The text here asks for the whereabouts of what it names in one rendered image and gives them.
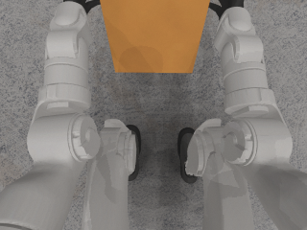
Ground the robot left hand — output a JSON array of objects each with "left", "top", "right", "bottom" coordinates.
[{"left": 63, "top": 0, "right": 101, "bottom": 15}]

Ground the left robot forearm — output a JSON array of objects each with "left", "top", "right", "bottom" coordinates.
[{"left": 27, "top": 1, "right": 93, "bottom": 151}]

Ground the robot right thigh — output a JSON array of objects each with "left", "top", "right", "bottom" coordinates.
[{"left": 190, "top": 126, "right": 255, "bottom": 230}]

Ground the robot left upper arm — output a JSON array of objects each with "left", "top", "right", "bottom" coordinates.
[{"left": 0, "top": 112, "right": 101, "bottom": 230}]

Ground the right robot forearm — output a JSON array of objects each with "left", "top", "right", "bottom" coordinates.
[{"left": 213, "top": 7, "right": 288, "bottom": 128}]

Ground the carton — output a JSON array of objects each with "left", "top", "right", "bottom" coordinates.
[{"left": 100, "top": 0, "right": 210, "bottom": 74}]

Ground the robot right foot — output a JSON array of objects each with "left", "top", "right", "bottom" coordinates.
[{"left": 177, "top": 127, "right": 198, "bottom": 184}]

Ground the robot right hand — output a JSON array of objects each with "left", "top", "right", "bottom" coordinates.
[{"left": 208, "top": 0, "right": 245, "bottom": 21}]

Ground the robot right upper arm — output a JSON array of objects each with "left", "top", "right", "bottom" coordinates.
[{"left": 219, "top": 117, "right": 307, "bottom": 230}]

